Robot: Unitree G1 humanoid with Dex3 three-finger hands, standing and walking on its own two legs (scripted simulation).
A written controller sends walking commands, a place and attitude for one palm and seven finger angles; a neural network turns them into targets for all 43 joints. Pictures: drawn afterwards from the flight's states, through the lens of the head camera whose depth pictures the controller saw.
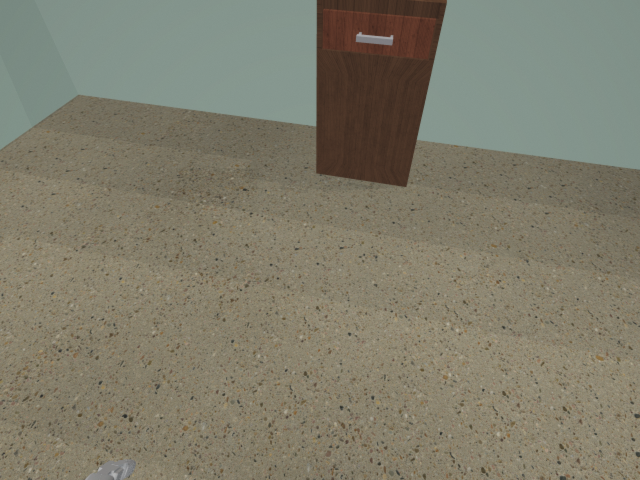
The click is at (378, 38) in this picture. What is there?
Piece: drawer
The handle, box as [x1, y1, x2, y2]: [356, 32, 392, 44]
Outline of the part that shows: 356,35 356,41 382,44 392,43 392,35 389,37 362,35 361,32 359,32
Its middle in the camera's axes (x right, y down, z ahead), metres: +0.20 -0.76 +1.47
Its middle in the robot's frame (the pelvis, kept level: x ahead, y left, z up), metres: +1.61 -0.13 -0.06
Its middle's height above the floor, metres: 0.70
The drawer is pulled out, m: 0.00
